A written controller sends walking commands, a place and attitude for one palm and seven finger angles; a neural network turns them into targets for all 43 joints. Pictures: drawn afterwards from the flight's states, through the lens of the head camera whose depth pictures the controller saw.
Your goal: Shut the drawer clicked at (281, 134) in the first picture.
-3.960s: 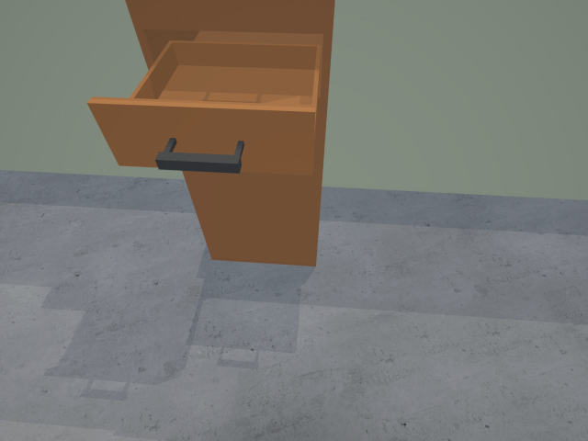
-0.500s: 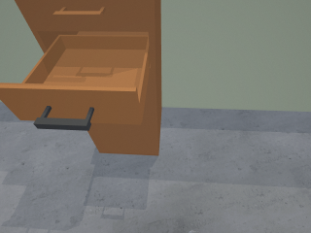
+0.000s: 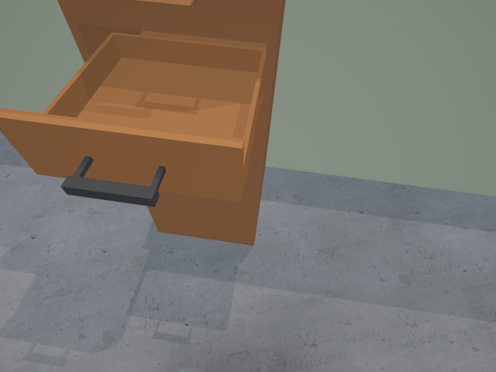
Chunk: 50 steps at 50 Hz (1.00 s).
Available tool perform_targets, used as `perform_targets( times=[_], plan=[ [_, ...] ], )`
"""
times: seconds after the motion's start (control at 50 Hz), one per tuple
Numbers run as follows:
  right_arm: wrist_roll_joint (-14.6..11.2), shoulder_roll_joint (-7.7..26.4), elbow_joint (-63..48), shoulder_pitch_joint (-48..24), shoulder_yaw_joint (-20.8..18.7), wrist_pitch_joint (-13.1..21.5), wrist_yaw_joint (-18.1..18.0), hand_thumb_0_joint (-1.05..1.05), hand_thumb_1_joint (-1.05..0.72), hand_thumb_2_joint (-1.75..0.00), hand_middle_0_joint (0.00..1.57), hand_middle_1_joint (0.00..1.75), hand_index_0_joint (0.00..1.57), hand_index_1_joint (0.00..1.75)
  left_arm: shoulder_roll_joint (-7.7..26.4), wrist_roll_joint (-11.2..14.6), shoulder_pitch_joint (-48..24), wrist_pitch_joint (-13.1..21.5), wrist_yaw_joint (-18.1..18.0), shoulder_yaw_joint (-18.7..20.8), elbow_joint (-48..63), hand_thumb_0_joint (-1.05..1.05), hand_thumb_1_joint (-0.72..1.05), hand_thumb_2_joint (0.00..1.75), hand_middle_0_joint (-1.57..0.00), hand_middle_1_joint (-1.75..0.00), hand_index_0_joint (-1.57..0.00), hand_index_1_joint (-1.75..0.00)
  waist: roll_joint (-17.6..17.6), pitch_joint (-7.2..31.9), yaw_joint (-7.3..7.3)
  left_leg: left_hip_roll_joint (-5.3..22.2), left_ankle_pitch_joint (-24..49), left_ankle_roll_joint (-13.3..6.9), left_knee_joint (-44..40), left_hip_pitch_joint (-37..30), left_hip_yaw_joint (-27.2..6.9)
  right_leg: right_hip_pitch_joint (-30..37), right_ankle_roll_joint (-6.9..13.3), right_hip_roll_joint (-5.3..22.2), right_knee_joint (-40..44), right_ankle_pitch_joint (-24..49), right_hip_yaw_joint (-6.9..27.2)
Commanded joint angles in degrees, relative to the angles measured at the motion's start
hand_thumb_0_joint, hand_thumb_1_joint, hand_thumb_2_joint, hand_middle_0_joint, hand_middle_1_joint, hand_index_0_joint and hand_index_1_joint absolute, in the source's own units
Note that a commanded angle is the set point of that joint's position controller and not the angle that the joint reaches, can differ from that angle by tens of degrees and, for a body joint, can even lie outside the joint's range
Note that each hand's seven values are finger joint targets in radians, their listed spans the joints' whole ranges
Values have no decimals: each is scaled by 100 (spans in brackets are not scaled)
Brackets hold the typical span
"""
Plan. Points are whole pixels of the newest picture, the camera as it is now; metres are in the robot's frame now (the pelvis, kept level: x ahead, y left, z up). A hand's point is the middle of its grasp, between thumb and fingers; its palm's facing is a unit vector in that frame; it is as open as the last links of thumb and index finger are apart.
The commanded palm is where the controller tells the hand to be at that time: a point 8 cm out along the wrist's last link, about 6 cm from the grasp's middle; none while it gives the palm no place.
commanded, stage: come to a stop and stand still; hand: left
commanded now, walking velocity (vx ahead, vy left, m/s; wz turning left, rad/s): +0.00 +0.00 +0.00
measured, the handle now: (117, 179) +0.37 +0.24 +0.08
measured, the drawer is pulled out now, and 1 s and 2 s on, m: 0.29 0.29 0.29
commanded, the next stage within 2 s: look again from close up in 0.38 s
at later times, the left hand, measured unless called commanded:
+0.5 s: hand out of the picture +0.03 +0.19 -0.16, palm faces +0.00 -0.96 -0.27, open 7.4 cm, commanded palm none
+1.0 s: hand out of the picture +0.04 +0.23 -0.16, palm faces -0.04 -0.97 -0.25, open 7.4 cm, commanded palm none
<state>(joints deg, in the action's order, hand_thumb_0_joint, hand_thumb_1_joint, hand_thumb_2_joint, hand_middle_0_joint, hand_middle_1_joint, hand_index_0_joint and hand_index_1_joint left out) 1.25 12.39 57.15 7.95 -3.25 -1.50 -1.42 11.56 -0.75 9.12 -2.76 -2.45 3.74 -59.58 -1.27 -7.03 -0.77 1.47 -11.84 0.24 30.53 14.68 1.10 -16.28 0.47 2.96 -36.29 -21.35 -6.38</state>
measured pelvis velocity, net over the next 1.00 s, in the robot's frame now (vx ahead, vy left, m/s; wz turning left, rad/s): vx -0.02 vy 0.03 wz -0.03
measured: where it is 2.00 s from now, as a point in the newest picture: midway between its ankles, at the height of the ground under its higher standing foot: outside the picture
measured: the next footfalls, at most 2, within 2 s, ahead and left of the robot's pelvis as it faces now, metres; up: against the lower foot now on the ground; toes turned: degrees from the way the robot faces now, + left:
right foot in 0.20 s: +0.00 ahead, -0.10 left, +0.00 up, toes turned -2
right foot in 1.72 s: +0.08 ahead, -0.08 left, +0.00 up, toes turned -6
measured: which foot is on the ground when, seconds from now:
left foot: down 0.00-1.00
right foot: up 0.00-0.18, down 0.20-1.00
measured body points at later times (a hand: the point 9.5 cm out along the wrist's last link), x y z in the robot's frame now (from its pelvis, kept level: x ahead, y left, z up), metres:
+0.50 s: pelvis +0.00 +0.00 +0.00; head +0.00 -0.02 +0.45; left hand +0.03 +0.24 -0.14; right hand +0.03 -0.27 -0.15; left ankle +0.02 +0.13 -0.73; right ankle -0.04 -0.10 -0.73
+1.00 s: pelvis -0.02 +0.03 +0.01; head -0.02 +0.03 +0.46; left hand +0.04 +0.28 -0.14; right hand +0.02 -0.22 -0.14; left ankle +0.02 +0.13 -0.73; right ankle -0.04 -0.10 -0.73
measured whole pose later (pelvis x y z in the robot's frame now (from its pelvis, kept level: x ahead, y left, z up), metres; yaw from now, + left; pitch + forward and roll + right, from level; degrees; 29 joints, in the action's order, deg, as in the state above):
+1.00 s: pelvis -0.02 +0.03 +0.01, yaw -2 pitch -3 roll +0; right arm 1.0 12.3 60.5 11.9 0.5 0.0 -0.2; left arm 13.1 -0.5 12.9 -0.7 -1.5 -1.2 -58.0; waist 0.3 -2.4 0.3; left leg 0.4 -10.9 -1.4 26.4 13.1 3.7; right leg -7.7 -1.0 0.8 -26.1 -15.9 0.5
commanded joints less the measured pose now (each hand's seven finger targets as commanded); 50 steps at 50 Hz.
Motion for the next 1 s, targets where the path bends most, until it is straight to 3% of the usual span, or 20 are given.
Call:
perform_targets(
  times=[0.0, 0.02, 0.06, 0.14, 0.16, 0.18, 0.2, 0.22, 0.24, 0.3, 0.32, 0.34, 0.36, 0.4, 0.42, 0.44, 0.52, 0.6, 0.74, 0.98],
  plan=[
    [96, 857, -342, 100, -57, 3, -46, 0, -90, -90, 20, 30, 20, 30, 337, -47, 352, -3, 68, 89, 339, 0, 90, 90, -20, -30, -20, -30, 1332, 331, -6, 1515, -46, -1025, -1818, 691, -1391, 17, 11, -121, -1525, -991, 621],
    [93, 818, -350, 15, -39, 13, -71, 0, -90, -90, 20, 30, 20, 30, 393, -78, 374, -25, 101, 97, 265, 0, 90, 90, -20, -30, -20, -30, 1609, 274, -52, 1409, 106, -968, -1749, 549, -1291, -162, -5, -156, -1611, -794, 710],
    [81, 774, -362, -46, -3, 14, -79, 0, -90, -90, 20, 30, 20, 30, 360, -41, 472, 0, 130, 60, 198, 0, 90, 90, -20, -30, -20, -30, 1321, 198, -69, 1318, -15, -932, -1735, 543, -1146, -44, -17, -174, -1346, -626, 698],
    [-23, 732, -186, 237, -13, 77, -56, 0, -90, -90, 20, 30, 20, 30, 295, -39, 893, 196, 133, -68, 8, 0, 90, 90, -20, -30, -20, -30, 539, 733, -122, 934, 373, -618, -1022, -251, -798, 613, -75, -163, 1132, 551, 563],
    [-86, 530, -152, 344, -3, 77, -42, 0, -90, -90, 20, 30, 20, 30, 469, -64, 896, 266, 98, -65, -29, 0, 90, 90, -20, -30, -20, -30, -35, 715, -32, 535, 206, -328, -613, -189, -525, 669, 38, 124, 1725, 1063, 1232],
    [-127, 326, -165, 398, 29, 59, -21, 0, -90, -90, 20, 30, 20, 30, 728, -63, 763, 324, 86, -51, -16, 0, 90, 90, -20, -30, -20, -30, -653, 708, 114, 225, -160, -60, -351, -210, -155, 492, 268, 805, 1979, 1358, 1886],
    [-112, 285, -111, 461, 54, 55, 26, 0, -90, -90, 20, 30, 20, 30, 870, -38, 550, 345, 95, -57, 16, 0, 90, 90, -20, -30, -20, -30, -729, 614, 218, 80, -287, 45, -338, -449, -81, 155, 484, 1113, 2039, 1557, 1951],
    [-87, 257, -14, 510, 56, 71, 58, 0, -90, -90, 20, 30, 20, 30, 832, -25, 442, 341, 99, -78, 33, 0, 90, 90, -20, -30, -20, -30, -179, 654, 284, 75, 129, 45, -477, -796, -106, 12, 483, 990, 1872, 1781, 1776],
    [-57, 249, 82, 541, 58, 74, 23, 0, -90, -90, 20, 30, 20, 30, 706, -18, 450, 390, 75, -89, -26, 0, 90, 90, -20, -30, -20, -30, -654, 864, 262, 216, 574, 18, -466, -881, -129, 233, 356, 638, 1643, 2262, 1536],
    [-83, 328, 219, 590, 42, 107, -19, 0, -90, -90, 20, 30, 20, 30, 478, 15, 644, 389, 29, -143, -139, 0, 90, 90, -20, -30, -20, -30, -749, 795, 195, 403, 969, -29, -626, -940, -192, 405, 180, 441, 1587, 2416, 1196],
    [5, 1339, -535, 203, -105, 148, 15, 0, -90, -90, 20, 30, 20, 30, 1666, -73, 507, 494, 34, -201, 379, 0, 90, 90, -20, -30, -20, -30, -340, 179, 210, 372, 327, -135, -557, -911, -477, -185, 168, 275, 1624, 882, 1303],
    [36, 1372, -624, 316, -234, 296, -22, 0, -90, -90, 20, 30, 20, 30, 1358, -67, 307, 517, 19, 20, 511, 0, 90, 90, -20, -30, -20, -30, 677, 1105, 230, 469, 208, -189, -402, -616, -443, 69, 229, 325, 1204, 402, 1303],
    [46, 977, -531, 208, -179, 298, -52, 0, -90, -90, 20, 30, 20, 30, 1117, -56, 477, 536, 12, 11, 427, 0, 90, 90, -20, -30, -20, -30, 677, 1304, 155, 412, 278, -195, -201, -530, -420, 188, 290, 343, 1339, 627, 1411],
    [2, 656, -554, 366, -50, 241, -11, 0, -90, -90, 20, 30, 20, 30, 1014, -34, 606, 521, 2, -104, 415, 0, 90, 90, -20, -30, -20, -30, -211, 884, 138, 225, 10, -128, -54, -211, -243, 93, 330, 531, 1705, 479, 1652],
    [19, 561, -548, 495, 13, 227, 15, 0, -90, -90, 20, 30, 20, 30, 925, -47, 636, 502, -12, -147, 448, 0, 90, 90, -20, -30, -20, -30, -729, 720, 165, 158, 65, -127, -45, -16, -160, 217, 346, 541, 1690, 1043, 1650],
    [13, 631, -503, 510, 5, 236, 23, 0, -90, -90, 20, 30, 20, 30, 990, -39, 574, 516, -23, -125, 447, 0, 90, 90, -20, -30, -20, -30, -832, 522, 172, 162, 104, -134, -75, 8, -136, 182, 356, 576, 1634, 1420, 1547],
    [-7, 755, -391, 632, 48, 306, -4, 0, -90, -90, 20, 30, 20, 30, 1010, -13, 767, 501, -16, -152, 551, 0, 90, 90, -20, -30, -20, -30, -74, 800, 67, 363, 1561, -200, -184, -339, -150, 657, 265, 309, 1018, 3112, 1154],
    [-16, 920, -365, 471, 72, 261, -12, 0, -90, -90, 20, 30, 20, 30, 1180, 17, 556, 434, 8, -164, 597, 0, 90, 90, -20, -30, -20, -30, 442, 557, 84, 415, 1309, -174, -357, -323, -214, 485, 222, 282, 1159, 2267, 1115],
    [-12, 940, -244, 369, 134, 224, 47, 0, -90, -90, 20, 30, 20, 30, 1100, 9, 360, 356, 62, -259, 649, 0, 90, 90, -20, -30, -20, -30, 76, 394, 93, 425, 583, -148, -680, -335, -293, 322, 126, 225, 1515, 1173, 1160],
    [-44, 813, 81, 409, 160, 232, 71, 0, -90, -90, 20, 30, 20, 30, 828, -4, 604, 334, 61, -324, 355, 0, 90, 90, -20, -30, -20, -30, 69, 451, 98, 466, 45, -174, -1100, -372, -456, 346, 22, 201, 1631, 797, 1068]
  ],
)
